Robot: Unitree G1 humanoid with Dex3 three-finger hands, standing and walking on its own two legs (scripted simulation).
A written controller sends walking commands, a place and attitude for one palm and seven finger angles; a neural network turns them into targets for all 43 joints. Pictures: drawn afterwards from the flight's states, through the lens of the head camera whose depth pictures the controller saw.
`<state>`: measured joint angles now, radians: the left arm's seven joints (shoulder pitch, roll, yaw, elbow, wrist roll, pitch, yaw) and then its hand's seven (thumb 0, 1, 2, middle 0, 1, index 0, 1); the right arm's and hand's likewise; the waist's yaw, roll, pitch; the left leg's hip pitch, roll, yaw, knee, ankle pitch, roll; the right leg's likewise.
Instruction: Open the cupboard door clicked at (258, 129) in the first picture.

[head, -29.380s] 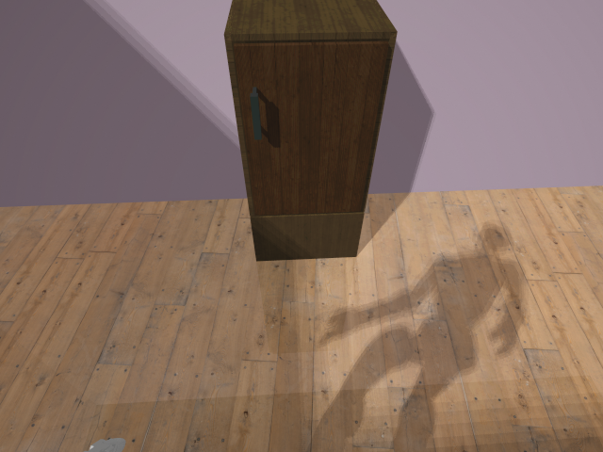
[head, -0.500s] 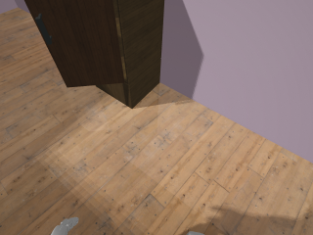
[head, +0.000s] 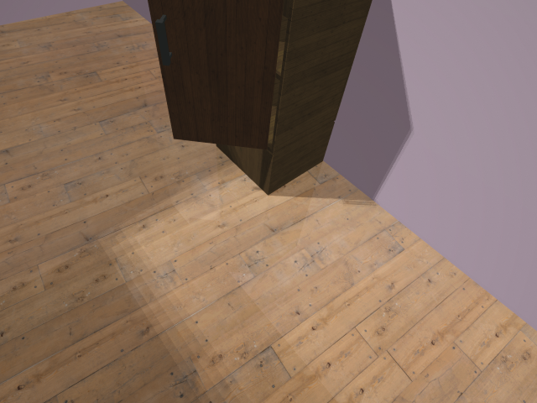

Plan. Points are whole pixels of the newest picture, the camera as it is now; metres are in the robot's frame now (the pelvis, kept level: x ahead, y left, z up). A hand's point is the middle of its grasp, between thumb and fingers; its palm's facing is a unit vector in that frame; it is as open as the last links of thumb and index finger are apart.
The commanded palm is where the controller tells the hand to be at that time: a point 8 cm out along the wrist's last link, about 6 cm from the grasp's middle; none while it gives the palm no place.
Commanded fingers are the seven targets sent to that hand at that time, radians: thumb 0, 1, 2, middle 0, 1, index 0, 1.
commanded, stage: take the last steps up to it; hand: left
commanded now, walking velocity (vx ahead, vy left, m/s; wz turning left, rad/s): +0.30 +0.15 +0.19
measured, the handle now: (165, 40) +1.05 +0.42 -0.03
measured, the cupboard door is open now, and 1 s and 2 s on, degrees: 45 45 45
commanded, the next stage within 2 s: come to a stop and stand still in 1.28 s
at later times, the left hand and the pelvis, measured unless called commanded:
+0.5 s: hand (185, 308) +0.28 +0.18 -0.15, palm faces +0.01 -0.98 -0.19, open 7.4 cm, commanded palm none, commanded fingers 0.00 0.90 0.90 -0.20 -0.30 -0.20 -0.30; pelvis +0.14 +0.00 -0.01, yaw +4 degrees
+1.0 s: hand (136, 363) +0.19 +0.24 -0.17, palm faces +0.27 -0.95 -0.17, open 7.4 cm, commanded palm none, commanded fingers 0.00 0.90 0.90 -0.20 -0.30 -0.20 -0.30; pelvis +0.32 +0.09 +0.00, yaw +8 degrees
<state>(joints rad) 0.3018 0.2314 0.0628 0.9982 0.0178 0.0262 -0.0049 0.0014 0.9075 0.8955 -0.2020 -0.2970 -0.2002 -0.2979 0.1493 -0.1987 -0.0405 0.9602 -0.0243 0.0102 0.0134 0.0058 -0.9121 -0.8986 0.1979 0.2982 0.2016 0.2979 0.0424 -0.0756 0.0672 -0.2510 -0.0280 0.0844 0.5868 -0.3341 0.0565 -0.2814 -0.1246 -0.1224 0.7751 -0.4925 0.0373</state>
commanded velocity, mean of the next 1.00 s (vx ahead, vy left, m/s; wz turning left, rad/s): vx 0.30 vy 0.13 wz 0.05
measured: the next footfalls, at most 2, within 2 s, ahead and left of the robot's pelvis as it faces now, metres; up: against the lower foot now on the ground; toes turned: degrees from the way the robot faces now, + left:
right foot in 0.48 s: +0.25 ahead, -0.09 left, +0.00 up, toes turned -3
left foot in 1.00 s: +0.40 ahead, +0.22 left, +0.00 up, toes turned +14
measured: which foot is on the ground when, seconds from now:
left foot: down 0.00-0.50, up 0.52-0.98, down 1.00-1.00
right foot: up 0.00-0.46, down 0.48-1.00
